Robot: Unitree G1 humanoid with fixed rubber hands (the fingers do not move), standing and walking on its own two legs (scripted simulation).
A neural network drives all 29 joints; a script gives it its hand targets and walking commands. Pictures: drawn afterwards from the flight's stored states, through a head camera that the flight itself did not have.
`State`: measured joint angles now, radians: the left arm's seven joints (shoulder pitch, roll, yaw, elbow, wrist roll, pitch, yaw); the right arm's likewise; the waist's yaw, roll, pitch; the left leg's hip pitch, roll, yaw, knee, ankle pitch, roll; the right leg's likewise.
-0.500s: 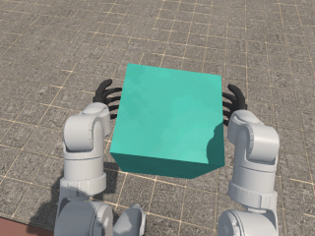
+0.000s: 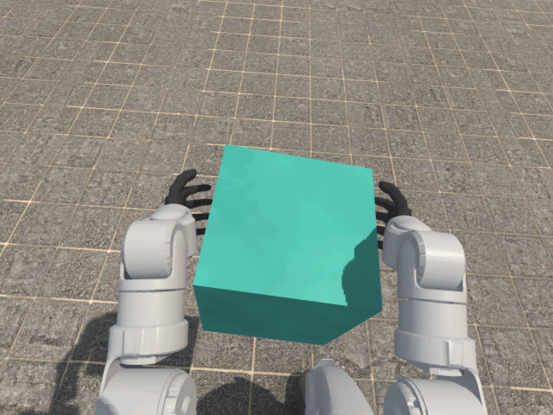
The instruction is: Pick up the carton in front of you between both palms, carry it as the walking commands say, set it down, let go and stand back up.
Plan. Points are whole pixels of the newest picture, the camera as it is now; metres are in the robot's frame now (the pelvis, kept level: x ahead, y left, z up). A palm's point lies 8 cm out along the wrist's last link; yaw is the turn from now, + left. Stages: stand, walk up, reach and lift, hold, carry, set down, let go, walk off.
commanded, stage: carry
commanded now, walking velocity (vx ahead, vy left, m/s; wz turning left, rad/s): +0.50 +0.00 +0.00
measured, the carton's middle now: (280, 256) +0.35 -0.01 -0.02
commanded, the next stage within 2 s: none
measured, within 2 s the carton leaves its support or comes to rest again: neither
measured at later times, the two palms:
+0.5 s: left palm (165, 66) +0.64 +0.17 +0.11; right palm (337, 69) +0.65 -0.12 +0.11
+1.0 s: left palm out of the picture +0.92 +0.15 +0.10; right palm out of the picture +0.93 -0.14 +0.10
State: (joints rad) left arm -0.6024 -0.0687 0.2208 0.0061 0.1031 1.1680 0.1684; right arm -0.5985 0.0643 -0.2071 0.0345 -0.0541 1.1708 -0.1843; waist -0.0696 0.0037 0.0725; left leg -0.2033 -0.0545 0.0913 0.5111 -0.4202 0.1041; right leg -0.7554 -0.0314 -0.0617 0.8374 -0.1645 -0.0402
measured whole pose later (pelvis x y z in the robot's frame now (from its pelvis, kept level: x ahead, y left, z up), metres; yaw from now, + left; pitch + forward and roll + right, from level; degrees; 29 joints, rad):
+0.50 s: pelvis +0.35 +0.01 +0.01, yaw +2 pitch +5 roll +2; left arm -0.35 -0.18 0.21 -0.21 0.14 1.15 0.13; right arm -0.34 0.18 -0.18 -0.23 -0.17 1.20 -0.14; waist 0.02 -0.01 -0.07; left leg -0.50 0.02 0.16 0.45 -0.05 -0.01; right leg -0.03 -0.03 -0.12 0.32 -0.37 -0.02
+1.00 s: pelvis +0.66 +0.01 +0.00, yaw +0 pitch +3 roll +0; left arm -0.19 -0.14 0.09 -0.30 0.13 1.22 0.12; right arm -0.22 0.14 -0.10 -0.27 -0.13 1.24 -0.15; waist -0.01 0.02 -0.14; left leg 0.06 0.05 0.18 0.36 -0.45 -0.03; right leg -0.46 -0.06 -0.21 0.45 -0.07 -0.02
